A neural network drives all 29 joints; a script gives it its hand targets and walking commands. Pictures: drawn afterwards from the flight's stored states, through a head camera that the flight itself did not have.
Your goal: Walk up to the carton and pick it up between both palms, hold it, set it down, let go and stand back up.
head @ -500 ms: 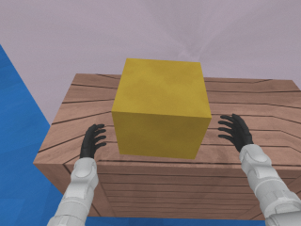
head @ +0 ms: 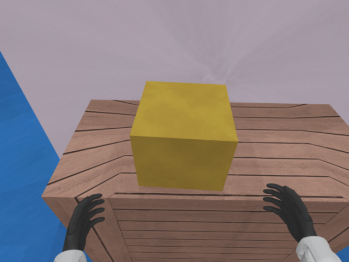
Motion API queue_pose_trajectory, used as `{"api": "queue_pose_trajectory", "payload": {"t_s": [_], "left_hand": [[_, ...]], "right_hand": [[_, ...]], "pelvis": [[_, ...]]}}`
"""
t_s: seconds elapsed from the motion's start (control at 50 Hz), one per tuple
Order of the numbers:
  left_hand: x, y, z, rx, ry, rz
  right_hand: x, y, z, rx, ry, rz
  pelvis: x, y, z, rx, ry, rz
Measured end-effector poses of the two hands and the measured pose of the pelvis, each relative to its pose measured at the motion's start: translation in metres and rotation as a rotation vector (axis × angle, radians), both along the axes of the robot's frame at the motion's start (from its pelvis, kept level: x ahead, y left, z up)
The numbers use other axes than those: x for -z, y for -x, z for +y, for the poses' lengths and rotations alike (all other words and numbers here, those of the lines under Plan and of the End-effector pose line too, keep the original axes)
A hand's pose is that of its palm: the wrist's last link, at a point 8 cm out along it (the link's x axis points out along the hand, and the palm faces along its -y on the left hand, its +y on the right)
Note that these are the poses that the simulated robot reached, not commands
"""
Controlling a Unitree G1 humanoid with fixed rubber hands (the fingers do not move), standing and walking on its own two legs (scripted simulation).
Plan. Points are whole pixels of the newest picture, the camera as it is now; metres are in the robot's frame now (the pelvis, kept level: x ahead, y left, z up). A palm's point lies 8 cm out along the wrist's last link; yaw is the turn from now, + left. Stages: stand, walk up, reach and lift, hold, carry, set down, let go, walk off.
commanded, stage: set down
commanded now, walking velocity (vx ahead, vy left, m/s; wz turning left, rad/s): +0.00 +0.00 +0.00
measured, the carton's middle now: (183, 134) +0.51 -0.01 +0.01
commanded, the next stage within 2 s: let go in 1.68 s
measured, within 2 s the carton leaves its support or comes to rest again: neither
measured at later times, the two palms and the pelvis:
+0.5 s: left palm out of the picture +0.13 +0.22 -0.02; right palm out of the picture +0.14 -0.22 +0.02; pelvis -0.04 +0.03 +0.00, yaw -1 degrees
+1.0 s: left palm out of the picture +0.11 +0.21 -0.04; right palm out of the picture +0.09 -0.24 -0.01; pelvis -0.06 +0.01 +0.00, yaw -1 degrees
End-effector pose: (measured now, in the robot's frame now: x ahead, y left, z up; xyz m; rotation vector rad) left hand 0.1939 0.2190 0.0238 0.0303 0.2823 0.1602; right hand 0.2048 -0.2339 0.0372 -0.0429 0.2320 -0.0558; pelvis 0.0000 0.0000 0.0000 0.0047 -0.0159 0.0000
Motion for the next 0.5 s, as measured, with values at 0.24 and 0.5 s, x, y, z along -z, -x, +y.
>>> {"api": "queue_pose_trajectory", "payload": {"t_s": [0.24,0.5], "left_hand": [[0.024,0.011,0.0,0.05,0.045,0.171],[0.043,0.066,0.005,0.005,0.009,0.286]], "right_hand": [[0.012,0.047,0.005,0.067,0.007,0.153],[0.02,0.064,0.016,0.035,0.01,0.202]], "pelvis": [[0.001,0.034,0.015,0.013,0.008,-0.03],[0.002,0.038,0.033,0.02,0.036,-0.013]]}}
